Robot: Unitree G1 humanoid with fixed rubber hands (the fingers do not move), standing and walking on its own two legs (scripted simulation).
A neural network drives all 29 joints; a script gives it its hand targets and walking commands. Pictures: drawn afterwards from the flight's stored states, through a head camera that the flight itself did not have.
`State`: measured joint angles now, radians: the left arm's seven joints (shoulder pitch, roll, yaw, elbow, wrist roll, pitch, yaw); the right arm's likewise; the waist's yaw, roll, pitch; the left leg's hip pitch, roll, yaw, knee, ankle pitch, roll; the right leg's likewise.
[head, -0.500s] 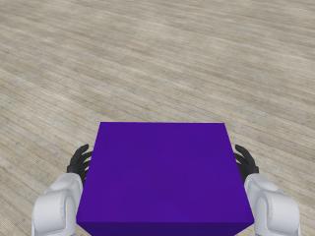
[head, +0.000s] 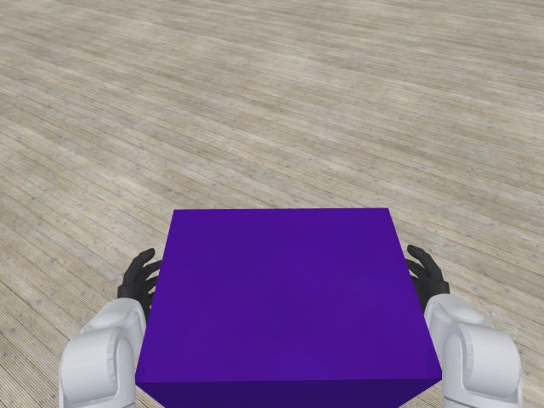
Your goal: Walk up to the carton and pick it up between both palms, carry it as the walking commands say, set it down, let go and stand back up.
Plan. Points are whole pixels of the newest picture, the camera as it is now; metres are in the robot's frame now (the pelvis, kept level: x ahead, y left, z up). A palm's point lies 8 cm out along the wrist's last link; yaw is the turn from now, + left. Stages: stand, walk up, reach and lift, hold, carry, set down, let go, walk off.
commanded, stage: carry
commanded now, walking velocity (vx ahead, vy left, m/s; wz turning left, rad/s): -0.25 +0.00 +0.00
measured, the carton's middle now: (281, 326) +0.26 +0.01 +0.00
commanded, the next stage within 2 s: none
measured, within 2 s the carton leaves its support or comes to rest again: neither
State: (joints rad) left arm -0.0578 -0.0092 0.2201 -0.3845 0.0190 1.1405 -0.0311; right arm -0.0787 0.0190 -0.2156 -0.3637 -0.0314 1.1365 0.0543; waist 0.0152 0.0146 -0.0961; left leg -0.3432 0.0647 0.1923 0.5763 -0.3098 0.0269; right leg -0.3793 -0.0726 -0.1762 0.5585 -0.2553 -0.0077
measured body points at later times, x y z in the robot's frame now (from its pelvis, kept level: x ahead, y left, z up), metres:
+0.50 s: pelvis -0.10 -0.01 -0.01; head -0.10 -0.02 +0.44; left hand +0.15 +0.20 +0.06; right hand +0.17 -0.19 +0.05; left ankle -0.02 +0.09 -0.72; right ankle -0.01 -0.11 -0.73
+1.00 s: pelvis -0.22 +0.02 +0.01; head -0.22 +0.03 +0.46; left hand +0.04 +0.23 +0.08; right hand +0.05 -0.16 +0.09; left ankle -0.18 +0.12 -0.73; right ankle -0.25 -0.11 -0.68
